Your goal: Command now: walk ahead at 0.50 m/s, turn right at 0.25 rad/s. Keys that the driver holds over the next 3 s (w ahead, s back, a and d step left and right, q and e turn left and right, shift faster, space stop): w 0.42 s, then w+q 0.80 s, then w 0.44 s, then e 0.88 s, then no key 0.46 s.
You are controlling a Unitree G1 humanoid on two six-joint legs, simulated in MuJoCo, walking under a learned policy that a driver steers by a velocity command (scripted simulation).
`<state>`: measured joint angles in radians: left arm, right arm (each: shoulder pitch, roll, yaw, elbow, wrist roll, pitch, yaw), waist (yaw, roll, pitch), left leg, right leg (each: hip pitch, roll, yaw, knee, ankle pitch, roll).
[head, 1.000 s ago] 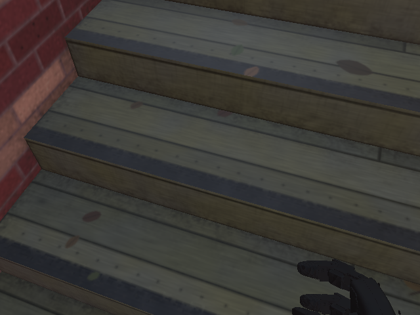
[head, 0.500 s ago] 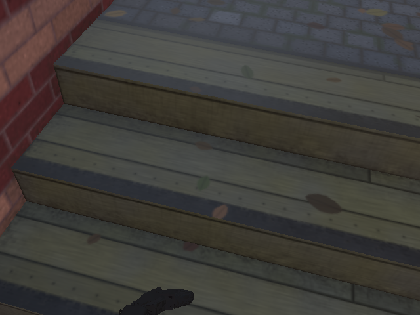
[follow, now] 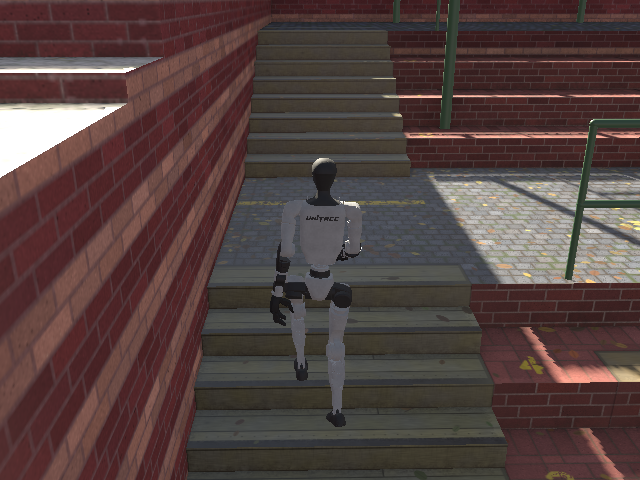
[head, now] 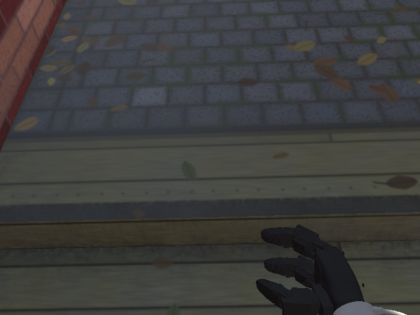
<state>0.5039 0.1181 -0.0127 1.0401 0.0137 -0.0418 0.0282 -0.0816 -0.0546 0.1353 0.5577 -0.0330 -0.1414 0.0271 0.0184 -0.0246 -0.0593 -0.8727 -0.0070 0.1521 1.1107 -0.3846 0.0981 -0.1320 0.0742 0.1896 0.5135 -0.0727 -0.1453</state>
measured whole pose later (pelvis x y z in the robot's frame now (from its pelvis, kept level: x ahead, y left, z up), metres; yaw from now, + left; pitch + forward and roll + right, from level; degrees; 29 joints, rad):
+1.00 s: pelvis +0.55 -0.03 +0.26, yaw +13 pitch +4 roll +2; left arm 0.48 0.12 -0.03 1.03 0.00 -0.04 0.05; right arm 0.01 -0.07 0.09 0.63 0.02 0.00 0.07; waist 0.04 -0.01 -0.05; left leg -1.05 0.08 0.20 1.36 -0.33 0.15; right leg 0.10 -0.12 -0.34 0.23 -0.32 0.05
